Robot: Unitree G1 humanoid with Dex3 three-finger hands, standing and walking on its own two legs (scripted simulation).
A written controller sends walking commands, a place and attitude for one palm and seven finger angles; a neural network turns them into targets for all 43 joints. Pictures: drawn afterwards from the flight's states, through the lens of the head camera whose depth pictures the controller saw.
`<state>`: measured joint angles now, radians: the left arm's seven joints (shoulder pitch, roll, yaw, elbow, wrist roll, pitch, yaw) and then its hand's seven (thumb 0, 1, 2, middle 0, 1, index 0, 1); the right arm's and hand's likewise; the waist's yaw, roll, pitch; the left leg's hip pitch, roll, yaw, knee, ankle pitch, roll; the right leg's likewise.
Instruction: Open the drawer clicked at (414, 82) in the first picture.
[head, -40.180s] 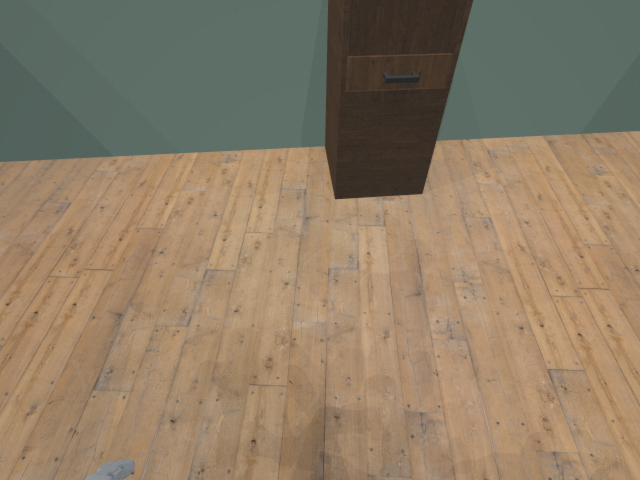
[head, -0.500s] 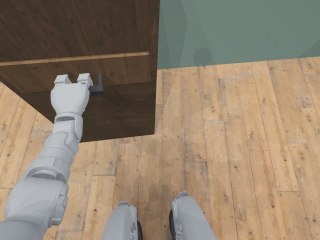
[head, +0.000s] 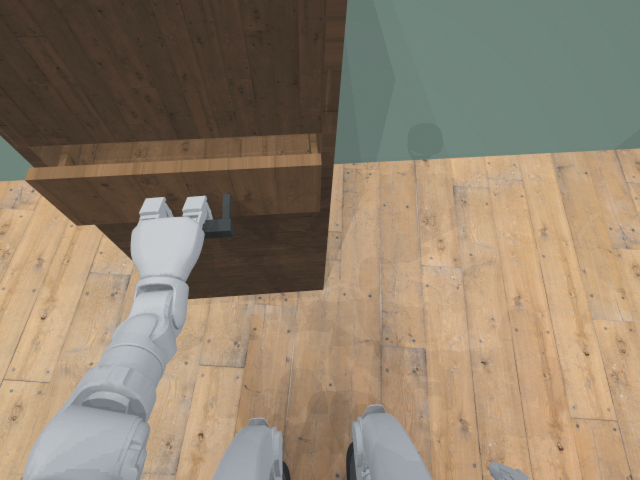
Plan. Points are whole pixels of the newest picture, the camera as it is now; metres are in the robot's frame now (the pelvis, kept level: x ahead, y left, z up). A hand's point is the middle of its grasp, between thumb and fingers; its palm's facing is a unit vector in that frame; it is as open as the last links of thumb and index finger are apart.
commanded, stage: pull the drawer open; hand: left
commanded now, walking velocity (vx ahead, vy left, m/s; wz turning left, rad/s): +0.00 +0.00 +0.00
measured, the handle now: (188, 217) +0.47 +0.19 -0.05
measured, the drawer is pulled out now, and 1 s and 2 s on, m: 0.05 0.14 0.23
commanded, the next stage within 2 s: none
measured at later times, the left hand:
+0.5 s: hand (181, 288) +0.37 +0.19 -0.07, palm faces -0.03 -0.05 -1.00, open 5.3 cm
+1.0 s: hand (178, 321) +0.32 +0.19 -0.07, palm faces -0.03 -0.05 -1.00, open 5.3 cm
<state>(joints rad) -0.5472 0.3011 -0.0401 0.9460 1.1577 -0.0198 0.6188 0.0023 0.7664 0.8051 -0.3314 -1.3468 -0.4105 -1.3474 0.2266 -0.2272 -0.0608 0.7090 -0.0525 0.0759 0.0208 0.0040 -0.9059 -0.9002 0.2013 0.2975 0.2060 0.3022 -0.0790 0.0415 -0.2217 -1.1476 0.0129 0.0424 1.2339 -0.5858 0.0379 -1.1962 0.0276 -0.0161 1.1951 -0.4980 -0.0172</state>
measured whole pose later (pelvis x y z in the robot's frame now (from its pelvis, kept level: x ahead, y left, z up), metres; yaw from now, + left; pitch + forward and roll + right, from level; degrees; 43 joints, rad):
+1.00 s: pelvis +0.00 -0.01 +0.01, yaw +1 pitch +25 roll +0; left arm -0.21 0.23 -0.11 0.70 1.18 0.02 0.67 0.00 0.76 0.83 -0.33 -1.34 -0.42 -1.35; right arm 0.17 -0.22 -0.06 0.68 -0.05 0.08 0.01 0.01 -0.91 -0.90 0.20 0.30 0.21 0.30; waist -0.03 0.03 -0.23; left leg -1.06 0.01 0.04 1.21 -0.57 0.03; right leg -1.12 0.02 -0.01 1.18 -0.50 -0.03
